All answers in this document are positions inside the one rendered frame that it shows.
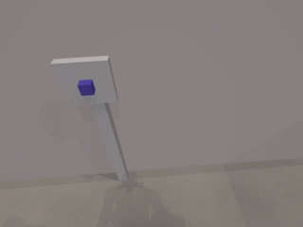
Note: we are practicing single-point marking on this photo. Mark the panel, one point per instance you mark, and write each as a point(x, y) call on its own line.
point(69, 72)

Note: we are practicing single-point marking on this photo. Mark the button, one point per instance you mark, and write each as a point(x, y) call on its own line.
point(86, 87)

